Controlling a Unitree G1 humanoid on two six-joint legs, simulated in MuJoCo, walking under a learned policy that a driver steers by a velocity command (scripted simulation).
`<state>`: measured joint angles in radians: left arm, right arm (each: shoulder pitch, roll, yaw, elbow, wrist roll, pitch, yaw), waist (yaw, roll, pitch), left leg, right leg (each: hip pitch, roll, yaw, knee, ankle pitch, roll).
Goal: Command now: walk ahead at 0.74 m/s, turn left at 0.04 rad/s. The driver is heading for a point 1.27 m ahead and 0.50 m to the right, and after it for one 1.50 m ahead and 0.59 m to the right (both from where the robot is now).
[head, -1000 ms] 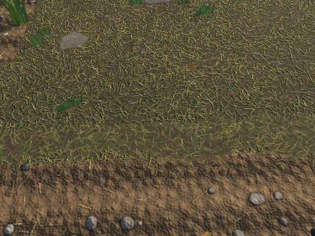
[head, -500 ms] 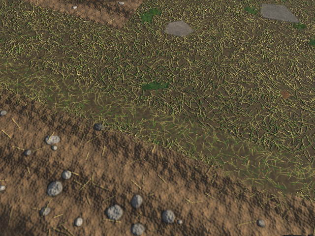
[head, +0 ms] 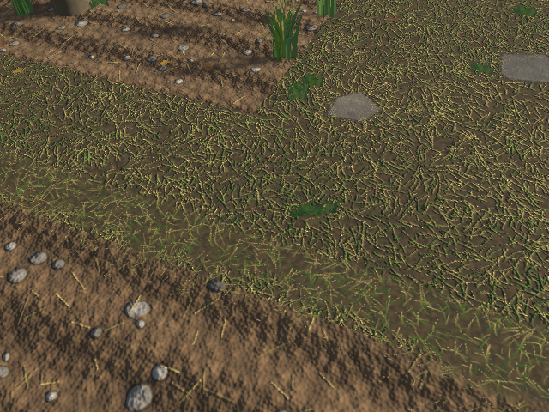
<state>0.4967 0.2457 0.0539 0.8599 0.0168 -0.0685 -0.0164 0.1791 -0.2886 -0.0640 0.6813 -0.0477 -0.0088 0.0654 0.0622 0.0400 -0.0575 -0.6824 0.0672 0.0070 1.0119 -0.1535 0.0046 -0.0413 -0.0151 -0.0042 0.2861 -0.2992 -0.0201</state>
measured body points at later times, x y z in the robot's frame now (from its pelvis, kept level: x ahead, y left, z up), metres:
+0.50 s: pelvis +0.34 +0.08 -0.01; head +0.35 +0.08 +0.44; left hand +0.52 +0.31 -0.12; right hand +0.28 -0.19 -0.14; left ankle +0.23 +0.16 -0.75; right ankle +0.46 -0.07 -0.65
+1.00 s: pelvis +0.78 -0.04 -0.01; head +0.81 -0.06 +0.43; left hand +0.90 +0.23 -0.13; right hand +0.91 -0.35 -0.06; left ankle +1.07 +0.02 -0.69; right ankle +0.64 +0.00 -0.75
